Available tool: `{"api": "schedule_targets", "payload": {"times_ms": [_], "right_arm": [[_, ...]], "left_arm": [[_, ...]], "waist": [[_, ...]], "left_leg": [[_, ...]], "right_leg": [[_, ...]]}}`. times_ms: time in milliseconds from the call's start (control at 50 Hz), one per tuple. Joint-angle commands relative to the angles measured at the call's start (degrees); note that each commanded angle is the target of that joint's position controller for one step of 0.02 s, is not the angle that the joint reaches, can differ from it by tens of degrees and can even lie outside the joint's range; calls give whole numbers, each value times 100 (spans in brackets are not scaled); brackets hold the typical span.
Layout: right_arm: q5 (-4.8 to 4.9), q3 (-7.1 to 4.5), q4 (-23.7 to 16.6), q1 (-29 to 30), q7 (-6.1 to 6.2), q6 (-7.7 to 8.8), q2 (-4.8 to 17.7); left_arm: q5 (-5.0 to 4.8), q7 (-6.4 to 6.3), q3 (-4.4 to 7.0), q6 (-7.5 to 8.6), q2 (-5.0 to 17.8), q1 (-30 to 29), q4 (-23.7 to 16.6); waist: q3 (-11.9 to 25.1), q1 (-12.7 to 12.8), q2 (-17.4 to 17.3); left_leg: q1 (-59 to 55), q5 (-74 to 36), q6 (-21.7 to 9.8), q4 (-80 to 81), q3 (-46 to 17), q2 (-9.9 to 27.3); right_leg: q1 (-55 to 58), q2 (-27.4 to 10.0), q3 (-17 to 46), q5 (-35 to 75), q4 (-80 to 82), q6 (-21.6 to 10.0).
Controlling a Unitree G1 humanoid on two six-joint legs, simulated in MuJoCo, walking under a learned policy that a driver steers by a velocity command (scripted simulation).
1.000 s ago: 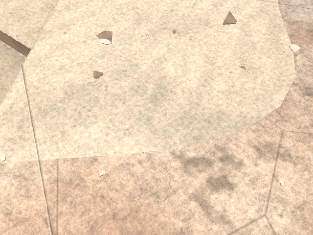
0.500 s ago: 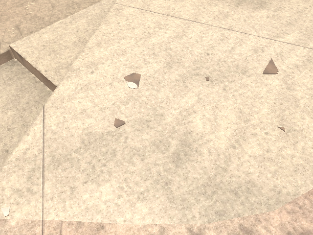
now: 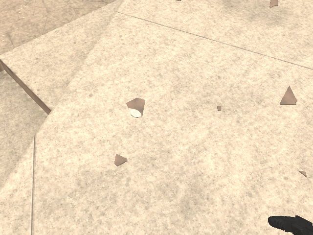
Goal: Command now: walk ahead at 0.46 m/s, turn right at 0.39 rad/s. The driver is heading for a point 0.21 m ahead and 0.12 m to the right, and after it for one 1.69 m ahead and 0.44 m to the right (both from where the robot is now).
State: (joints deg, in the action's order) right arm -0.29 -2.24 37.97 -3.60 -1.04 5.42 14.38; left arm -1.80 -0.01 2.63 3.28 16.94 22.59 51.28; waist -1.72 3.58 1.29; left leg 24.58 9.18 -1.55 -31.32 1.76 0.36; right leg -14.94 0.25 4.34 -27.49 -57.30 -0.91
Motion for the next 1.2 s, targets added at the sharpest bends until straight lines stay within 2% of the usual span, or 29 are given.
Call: {"api": "schedule_targets", "payload": {"times_ms": [20, 40, 100, 200, 320, 360, 380, 400, 420, 440, 460, 480, 540, 620, 740, 780, 800, 820, 840, 860, 880, 940, 1000, 1060, 1100, 1120, 1140, 1180, 1200], "right_arm": [[-1, -240, 124, -1118, 48, -27, 693], [-43, -197, 125, -800, 32, 14, 538], [-86, -265, 211, -382, 49, 99, 657], [-31, -356, 374, -354, 240, -37, 946], [228, -469, 536, -402, 298, -280, 1233], [227, -436, 581, -561, 301, -341, 1069], [-25, -341, 482, -810, 266, -329, 848], [-178, -206, 342, -1260, 202, -328, 554], [-21, -280, 446, -890, 150, -353, 932], [118, -297, 343, -575, 156, -386, 971], [64, -300, 403, -499, 226, -426, 909], [-9, -330, 396, -419, 298, -480, 979], [-13, -321, 435, -596, 324, -542, 852], [-8, -255, 394, -415, 332, -529, 703], [39, -251, 378, -438, 209, -457, 755], [17, -241, 447, -701, 134, -397, 680], [-57, -261, 443, -758, 114, -379, 789], [-191, -314, 371, -800, 127, -379, 1171], [-296, -343, 430, -595, 134, -401, 1356], [-290, -280, 259, -349, 150, -360, 1082], [-202, -279, 249, -280, 178, -342, 1051], [6, -197, 318, -199, 215, -340, 833], [-9, -174, 429, -308, 200, -444, 746], [54, -188, 555, -527, 186, -527, 888], [69, -141, 659, -782, 155, -444, 805], [-64, -105, 632, -849, 95, -346, 739], [-76, -79, 696, -933, 62, -288, 613], [-72, -94, 731, -404, 75, -314, 738], [-45, -79, 756, -341, 107, -364, 669]], "left_arm": [[-27, -30, 182, 111, 707, -502, -644], [28, -54, 224, 21, 635, -459, -617], [58, -76, 209, -220, 311, -258, -689], [131, 100, 146, -250, 147, -908, -1067], [178, 307, 317, -342, 518, -1227, -1483], [204, 224, 513, -323, 879, -436, -1314], [212, 66, 684, -331, 1551, -131, -1384], [319, 47, 652, -309, 1833, -433, -1616], [254, 113, 545, -287, 1366, -519, -1732], [207, 124, 477, -247, 1166, -835, -1767], [113, 95, 445, -264, 1006, -1072, -1754], [87, 41, 406, -314, 905, -1296, -1792], [243, -69, 413, -370, 926, -1471, -1920], [174, -188, 470, -419, 1016, -1379, -1939], [217, -149, 385, -525, 844, -1380, -1927], [171, -146, 318, -567, 750, -1453, -1908], [161, -149, 276, -568, 632, -1241, -1827], [234, -148, 194, -547, 363, -1009, -1806], [179, -142, 255, -490, 490, -1127, -1993], [249, -164, 352, -449, 867, -1308, -1925], [187, -161, 434, -457, 996, -1309, -1835], [192, -192, 342, -573, 532, -1083, -1571], [167, -148, 159, -547, 124, -1334, -1586], [95, -133, 182, -534, 218, -1255, -1442], [178, -156, 214, -539, 493, -1195, -1382], [233, -205, 273, -555, 855, -1147, -1407], [240, -166, 282, -561, 800, -1199, -1272], [294, -87, 188, -505, 394, -1231, -1239], [295, -87, 179, -471, 421, -1260, -1214]], "waist": [[548, -710, -712], [289, -491, -771], [162, -127, -753], [289, -291, -619], [354, -257, -588], [752, 90, -165], [1111, 84, 1094], [1903, -380, 1711], [2207, 11, 692], [1623, -93, 460], [1193, -221, 54], [917, -318, 139], [915, -498, 515], [1023, -373, 525], [928, -237, 789], [864, -423, 741], [782, -423, 537], [786, -249, -486], [393, -66, -1760], [346, -288, -1445], [332, -290, -1182], [330, -225, -879], [508, -389, -1140], [588, -407, -1212], [612, -442, -875], [782, -609, -194], [857, -712, 446], [566, -425, 152], [407, -432, 177]], "left_leg": [[-2617, 130, -986, 1625, -2144, 1801], [-2035, -837, -913, 1759, -1564, 1606], [-1286, -2952, -992, 1878, -510, 1520], [-1328, -3057, -890, 1866, 536, 1306], [-2082, -3059, -630, 832, 605, 1629], [-1819, -2960, -219, -775, 876, 1122], [-620, -719, 261, -2528, 1044, 602], [981, 3315, 579, -4216, 262, -396], [1146, 3014, 467, -4543, -648, -168], [1353, 2534, 351, -4405, -635, -15], [1376, 2120, 347, -4008, -622, 162], [1212, 1800, 368, -3596, -636, 248], [567, 1357, 468, -2978, -563, 67], [372, 1043, 612, -1991, -676, -28], [-268, 967, 508, -889, -548, -28], [-908, 351, 311, 214, -373, -56], [-1293, -39, 142, 751, -562, 197], [-1626, -420, -232, 1254, -1652, 1269], [-1044, -794, -1083, 1515, -2703, 1990], [-821, -714, -1355, 1604, -2790, 2044], [-950, -783, -1260, 1506, -2473, 1831], [-1351, -1516, -984, 1187, -1697, 1370], [-1640, -2074, -848, 931, -1155, 1008], [-1794, -2236, -841, 708, -1220, 1006], [-1399, -1631, -436, 742, -1239, 915], [-1055, -1155, -177, 535, -934, 650], [-1228, -324, 86, 700, -513, 285], [-1364, -98, 285, 507, -363, 191], [-1355, -185, 262, 478, -374, 204]], "right_leg": [[-2713, -556, 100, 481, -1296, 28], [-2374, -674, 132, 679, -1050, 83], [-1868, -658, -25, 949, -715, 293], [-1398, -548, -391, 2659, 1199, 268], [-1127, -310, -623, 1991, 2150, -134], [139, 105, -752, 2863, 2958, -473], [1313, -997, 820, 5810, 3048, -964], [2497, -2217, 3086, 6174, 3147, -2286], [2267, -2028, 2873, 5013, 3472, -2177], [1725, -1793, 2314, 4206, 3589, -1874], [1202, -1496, 1967, 3343, 3717, -1537], [656, -1314, 1756, 2826, 3852, -1367], [-33, -978, 1495, 2789, 3989, -1295], [-28, -874, 1634, 2206, 3913, -1249], [-77, -902, 1983, 1757, 3702, -1122], [-219, -757, 1937, 1827, 3436, -917], [-436, -540, 1772, 1568, 3214, -655], [-865, 33, 1143, 596, 2211, -268], [-1300, 624, 332, -350, 1666, -12], [-1184, 391, 507, -515, 739, 182], [-1298, 442, 512, -355, 183, 260], [-1349, 316, 539, 31, -110, 525], [-708, 62, -56, 176, 1351, 634], [47, 97, -335, 1169, 3118, 546], [919, -178, 45, 2477, 3836, 278], [1362, -626, 415, 3804, 3349, 61], [1011, -569, 334, 3186, 3092, -200], [540, -431, 339, 2297, 3286, -156], [387, -379, 309, 2252, 3318, -95]]}}
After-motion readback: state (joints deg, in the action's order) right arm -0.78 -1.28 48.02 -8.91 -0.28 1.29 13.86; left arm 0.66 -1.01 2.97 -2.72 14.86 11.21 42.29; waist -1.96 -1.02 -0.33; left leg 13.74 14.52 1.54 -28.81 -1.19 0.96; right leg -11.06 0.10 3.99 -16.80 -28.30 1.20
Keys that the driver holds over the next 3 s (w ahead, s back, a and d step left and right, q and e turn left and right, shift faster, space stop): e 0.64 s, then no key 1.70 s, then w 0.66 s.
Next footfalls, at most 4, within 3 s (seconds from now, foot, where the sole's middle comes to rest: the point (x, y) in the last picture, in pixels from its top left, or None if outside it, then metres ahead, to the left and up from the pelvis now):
0.36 right None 0.28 -0.14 -0.77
0.80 left None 0.33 0.08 -0.77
1.10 right None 0.18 -0.14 -0.77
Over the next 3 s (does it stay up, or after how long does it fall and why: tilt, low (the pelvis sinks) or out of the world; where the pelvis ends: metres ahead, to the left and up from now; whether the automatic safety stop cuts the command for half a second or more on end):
stays up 0.42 -0.12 -0.01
